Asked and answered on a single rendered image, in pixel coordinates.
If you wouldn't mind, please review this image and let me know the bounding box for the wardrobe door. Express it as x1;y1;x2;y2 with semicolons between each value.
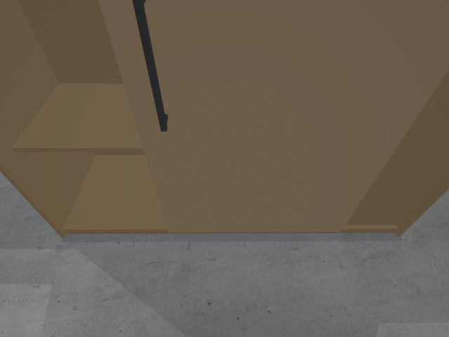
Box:
98;0;449;232
346;70;449;225

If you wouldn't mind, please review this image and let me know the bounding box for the handle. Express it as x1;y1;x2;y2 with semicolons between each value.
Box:
133;0;168;131

